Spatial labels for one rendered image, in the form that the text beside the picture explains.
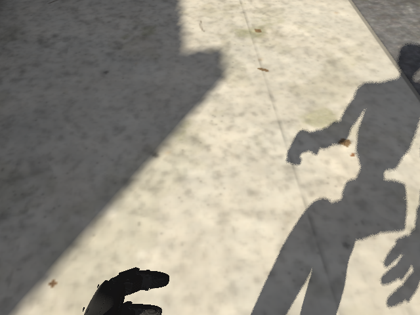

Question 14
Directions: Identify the left robot hand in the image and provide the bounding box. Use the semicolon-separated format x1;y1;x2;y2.
83;267;169;315

